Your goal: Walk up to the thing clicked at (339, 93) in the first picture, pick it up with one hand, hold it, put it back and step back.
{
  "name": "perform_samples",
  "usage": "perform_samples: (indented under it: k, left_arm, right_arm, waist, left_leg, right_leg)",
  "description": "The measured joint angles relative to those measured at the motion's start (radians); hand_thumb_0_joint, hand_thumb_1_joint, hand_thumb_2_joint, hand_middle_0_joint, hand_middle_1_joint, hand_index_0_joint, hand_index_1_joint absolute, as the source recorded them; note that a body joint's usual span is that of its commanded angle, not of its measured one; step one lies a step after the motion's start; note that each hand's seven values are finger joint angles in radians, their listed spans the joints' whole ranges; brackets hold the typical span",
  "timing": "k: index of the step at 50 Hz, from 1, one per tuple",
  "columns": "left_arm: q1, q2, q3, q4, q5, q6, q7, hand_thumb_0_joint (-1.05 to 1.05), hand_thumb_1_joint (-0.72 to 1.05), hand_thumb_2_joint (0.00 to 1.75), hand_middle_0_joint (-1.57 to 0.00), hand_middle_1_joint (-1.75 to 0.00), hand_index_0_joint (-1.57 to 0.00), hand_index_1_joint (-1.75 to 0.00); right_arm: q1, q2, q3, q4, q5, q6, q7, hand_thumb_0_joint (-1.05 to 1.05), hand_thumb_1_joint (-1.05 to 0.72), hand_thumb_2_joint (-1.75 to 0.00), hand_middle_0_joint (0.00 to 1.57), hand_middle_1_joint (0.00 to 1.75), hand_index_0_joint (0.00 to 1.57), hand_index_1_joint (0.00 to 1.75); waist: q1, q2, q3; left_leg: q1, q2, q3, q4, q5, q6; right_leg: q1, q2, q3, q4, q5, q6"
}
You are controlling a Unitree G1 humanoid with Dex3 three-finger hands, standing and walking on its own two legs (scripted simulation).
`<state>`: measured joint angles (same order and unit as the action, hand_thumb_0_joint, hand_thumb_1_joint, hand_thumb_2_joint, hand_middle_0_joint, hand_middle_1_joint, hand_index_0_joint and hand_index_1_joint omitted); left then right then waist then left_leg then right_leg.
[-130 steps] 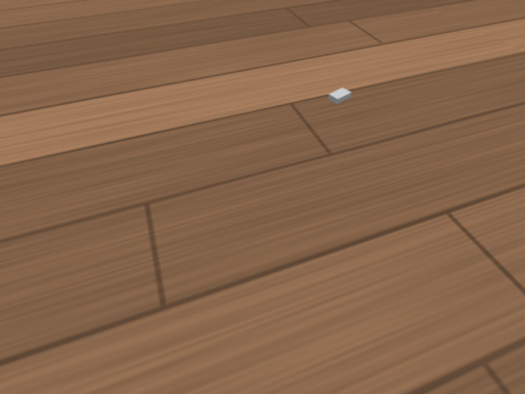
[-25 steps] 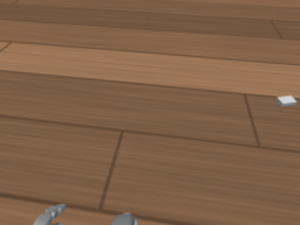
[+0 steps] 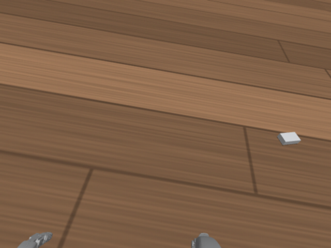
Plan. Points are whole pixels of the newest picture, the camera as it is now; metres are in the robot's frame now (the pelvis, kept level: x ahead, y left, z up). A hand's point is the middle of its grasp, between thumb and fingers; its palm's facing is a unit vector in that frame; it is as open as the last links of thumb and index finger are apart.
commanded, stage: walk up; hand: left
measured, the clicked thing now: (288, 138) +1.07 -1.05 -0.73
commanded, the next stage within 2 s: none
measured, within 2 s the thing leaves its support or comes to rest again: neither
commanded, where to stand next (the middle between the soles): +0.73 -1.37 m, yaw +12 degrees
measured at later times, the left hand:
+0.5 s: hand (128, 227) +0.22 +0.10 -0.16, palm faces +0.04 -0.95 -0.30, open 7.4 cm
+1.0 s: hand (201, 180) +0.35 -0.11 -0.13, palm faces +0.10 -0.93 -0.36, open 7.4 cm
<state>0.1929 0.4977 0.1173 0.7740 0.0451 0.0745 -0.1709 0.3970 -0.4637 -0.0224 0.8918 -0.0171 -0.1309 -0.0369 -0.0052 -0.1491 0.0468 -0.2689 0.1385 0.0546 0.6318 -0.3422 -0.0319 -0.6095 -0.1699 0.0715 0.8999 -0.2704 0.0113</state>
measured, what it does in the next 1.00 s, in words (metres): steps to the right: right foot, then left foot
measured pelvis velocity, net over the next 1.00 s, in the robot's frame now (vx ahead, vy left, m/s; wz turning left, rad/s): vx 0.31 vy -0.40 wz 0.09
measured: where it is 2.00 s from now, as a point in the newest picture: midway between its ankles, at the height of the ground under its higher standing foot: (280, 202)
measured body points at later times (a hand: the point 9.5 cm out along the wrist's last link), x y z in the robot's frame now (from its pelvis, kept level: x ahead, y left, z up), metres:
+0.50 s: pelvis +0.18 -0.18 -0.01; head +0.18 -0.14 +0.44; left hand +0.21 +0.15 -0.14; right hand +0.28 -0.51 -0.08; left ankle +0.26 -0.08 -0.72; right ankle +0.16 -0.27 -0.68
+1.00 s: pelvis +0.31 -0.40 +0.00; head +0.32 -0.39 +0.45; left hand +0.35 -0.06 -0.10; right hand +0.39 -0.76 -0.09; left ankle +0.34 -0.28 -0.68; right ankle +0.34 -0.51 -0.72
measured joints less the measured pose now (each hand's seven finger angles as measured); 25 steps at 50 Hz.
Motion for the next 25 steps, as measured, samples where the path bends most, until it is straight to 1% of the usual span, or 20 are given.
perform_samples:
  k: [3, 4, 5, 6, 7, 8, 9, 11, 14, 16, 18, 20, 21, 22, 23, 25]
  left_arm:
    - [-0.02, 0.007, 0.011, 0.002, -0.004, -0.004, -0.004, 0.01, 0.91, 0.9, -0.2, -0.3, -0.2, -0.3]
    - [-0.021, 0.009, 0.014, -0.001, -0.005, -0.011, -0.003, 0.01, 0.91, 0.9, -0.2, -0.3, -0.2, -0.3]
    - [-0.025, 0.005, 0.019, -0.002, -0.005, -0.023, 0.001, 0.01, 0.91, 0.9, -0.2, -0.3, -0.2, -0.3]
    - [-0.033, -0.009, 0.02, -0.003, 0.001, -0.035, 0.01, 0.0, 0.91, 0.9, -0.2, -0.3, -0.2, -0.3]
    - [-0.036, -0.022, 0.014, -0.006, 0.003, -0.045, 0.02, 0.0, 0.91, 0.9, -0.2, -0.3, -0.2, -0.3]
    - [-0.034, -0.036, 0.005, -0.006, -0.001, -0.051, 0.029, 0.0, 0.91, 0.9, -0.2, -0.3, -0.2, -0.3]
    - [-0.026, -0.05, -0.004, -0.006, -0.006, -0.055, 0.037, 0.0, 0.91, 0.9, -0.2, -0.3, -0.2, -0.3]
    - [-0.002, -0.07, -0.018, -0.003, -0.011, -0.059, 0.049, 0.0, 0.91, 0.9, -0.21, -0.3, -0.2, -0.3]
    - [0.033, -0.074, -0.023, 0.005, -0.01, -0.057, 0.061, 0.0, 0.91, 0.9, -0.21, -0.3, -0.2, -0.3]
    - [0.053, -0.069, -0.022, 0.004, -0.002, -0.052, 0.067, 0.0, 0.9, 0.9, -0.21, -0.3, -0.2, -0.3]
    - [0.071, -0.057, -0.021, 0.002, 0.004, -0.043, 0.069, 0.0, 0.9, 0.9, -0.21, -0.3, -0.2, -0.3]
    - [0.091, -0.045, -0.023, -0.005, 0.004, -0.028, 0.066, 0.0, 0.9, 0.9, -0.21, -0.3, -0.2, -0.3]
    - [0.103, -0.043, -0.024, -0.009, 0.004, -0.023, 0.065, 0.01, 0.9, 0.9, -0.21, -0.3, -0.2, -0.3]
    - [0.103, -0.042, -0.022, -0.005, 0.006, -0.015, 0.067, 0.01, 0.9, 0.9, -0.21, -0.3, -0.2, -0.3]
    - [0.102, -0.042, -0.022, -0.001, 0.009, -0.004, 0.069, 0.01, 0.91, 0.9, -0.21, -0.3, -0.2, -0.3]
    - [0.105, -0.039, -0.026, 0.007, 0.012, 0.012, 0.065, 0.01, 0.91, 0.9, -0.2, -0.3, -0.2, -0.3]
  right_arm:
    - [0.012, -0.022, -0.009, 0.021, -0.005, 0.013, -0.001, 0.01, -0.89, -0.9, 0.21, 0.3, 0.21, 0.3]
    - [0.016, -0.032, -0.013, 0.027, -0.006, 0.02, -0.003, 0.01, -0.89, -0.9, 0.21, 0.3, 0.21, 0.3]
    - [0.015, -0.047, -0.018, 0.035, -0.007, 0.028, -0.008, 0.01, -0.89, -0.9, 0.21, 0.3, 0.21, 0.3]
    - [0.004, -0.061, -0.026, 0.047, -0.004, 0.041, -0.016, 0.01, -0.89, -0.9, 0.21, 0.3, 0.21, 0.3]
    - [-0.011, -0.066, -0.031, 0.061, 0.004, 0.057, -0.027, 0.01, -0.9, -0.9, 0.21, 0.3, 0.21, 0.3]
    - [-0.029, -0.066, -0.033, 0.075, 0.01, 0.069, -0.036, 0.01, -0.9, -0.9, 0.2, 0.3, 0.21, 0.3]
    - [-0.047, -0.063, -0.032, 0.086, 0.016, 0.073, -0.04, 0.01, -0.9, -0.9, 0.2, 0.3, 0.2, 0.3]
    - [-0.076, -0.05, -0.027, 0.094, 0.024, 0.063, -0.038, 0.01, -0.9, -0.9, 0.2, 0.3, 0.2, 0.3]
    - [-0.098, -0.018, -0.013, 0.077, 0.021, 0.035, -0.026, 0.01, -0.9, -0.9, 0.2, 0.3, 0.2, 0.3]
    - [-0.102, 0.006, -0.005, 0.06, 0.019, 0.023, -0.021, 0.01, -0.9, -0.9, 0.2, 0.3, 0.2, 0.3]
    - [-0.098, 0.03, 0.002, 0.044, 0.02, 0.014, -0.019, 0.01, -0.9, -0.9, 0.2, 0.3, 0.2, 0.3]
    - [-0.078, 0.043, 0.005, 0.02, 0.017, -0.001, -0.019, 0.01, -0.9, -0.9, 0.2, 0.3, 0.2, 0.3]
    - [-0.065, 0.04, 0.004, 0.006, 0.01, -0.008, -0.022, 0.0, -0.9, -0.9, 0.2, 0.3, 0.2, 0.3]
    - [-0.063, 0.045, 0.001, -0.003, 0.002, -0.008, -0.029, 0.0, -0.9, -0.9, 0.2, 0.3, 0.2, 0.3]
    - [-0.064, 0.05, 0.003, -0.01, 0.004, -0.002, -0.036, 0.0, -0.9, -0.9, 0.2, 0.3, 0.21, 0.3]
    - [-0.071, 0.054, 0.008, -0.015, 0.017, 0.01, -0.043, 0.0, -0.9, -0.9, 0.21, 0.3, 0.21, 0.3]
  waist:
    - [-0.017, 0.023, -0.018]
    - [-0.017, 0.034, -0.027]
    - [-0.012, 0.058, -0.028]
    - [-0.008, 0.092, -0.02]
    - [-0.002, 0.11, -0.015]
    - [0.004, 0.121, -0.012]
    - [0.011, 0.131, -0.011]
    - [0.026, 0.145, -0.013]
    - [0.054, 0.146, -0.011]
    - [0.074, 0.139, -0.006]
    - [0.089, 0.125, -0.003]
    - [0.094, 0.112, -0.006]
    - [0.09, 0.112, -0.013]
    - [0.08, 0.094, -0.011]
    - [0.072, 0.075, -0.009]
    - [0.058, 0.041, -0.009]
  left_leg:
    - [0.023, 0.048, -0.031, 0.004, -0.038, -0.017]
    - [0.022, 0.067, -0.043, 0.025, -0.061, -0.012]
    - [0.004, 0.096, -0.059, 0.08, -0.087, 0.015]
    - [-0.036, 0.113, -0.092, 0.187, -0.115, 0.042]
    - [-0.085, 0.093, -0.117, 0.309, -0.148, 0.058]
    - [-0.13, 0.062, -0.117, 0.411, -0.164, 0.068]
    - [-0.168, 0.033, -0.102, 0.476, -0.155, 0.076]
    - [-0.223, -0.01, -0.048, 0.504, -0.129, 0.084]
    - [-0.265, -0.055, 0.027, 0.396, -0.113, 0.081]
    - [-0.272, -0.082, 0.058, 0.292, -0.086, 0.079]
    - [-0.253, -0.103, 0.081, 0.17, -0.006, 0.08]
    - [-0.197, -0.119, 0.093, 0.029, 0.119, 0.076]
    - [-0.177, -0.12, 0.08, -0.007, 0.161, 0.096]
    - [-0.183, -0.125, 0.078, 0.022, 0.154, 0.108]
    - [-0.184, -0.127, 0.08, 0.046, 0.135, 0.108]
    - [-0.163, -0.12, 0.085, 0.049, 0.113, 0.098]
  right_leg:
    - [0.067, 0.011, -0.031, -0.122, 0.012, -0.008]
    - [0.105, 0.023, -0.048, -0.17, 0.011, -0.011]
    - [0.123, 0.047, -0.066, -0.181, 0.032, 0.011]
    - [0.121, 0.071, -0.088, -0.143, 0.011, 0.025]
    - [0.121, 0.08, -0.104, -0.114, -0.016, 0.028]
    - [0.133, 0.084, -0.115, -0.111, -0.033, 0.024]
    - [0.154, 0.089, -0.126, -0.129, -0.038, 0.015]
    - [0.203, 0.105, -0.144, -0.186, -0.034, -0.013]
    - [0.27, 0.134, -0.168, -0.256, -0.034, -0.056]
    - [0.309, 0.154, -0.184, -0.285, -0.043, -0.073]
    - [0.343, 0.172, -0.2, -0.293, -0.065, -0.083]
    - [0.36, 0.187, -0.215, -0.255, -0.114, -0.089]
    - [0.346, 0.196, -0.218, -0.199, -0.144, -0.093]
    - [0.316, 0.2, -0.186, -0.112, -0.166, -0.089]
    - [0.277, 0.208, -0.141, -0.014, -0.18, -0.076]
    - [0.198, 0.207, -0.077, 0.143, -0.169, -0.055]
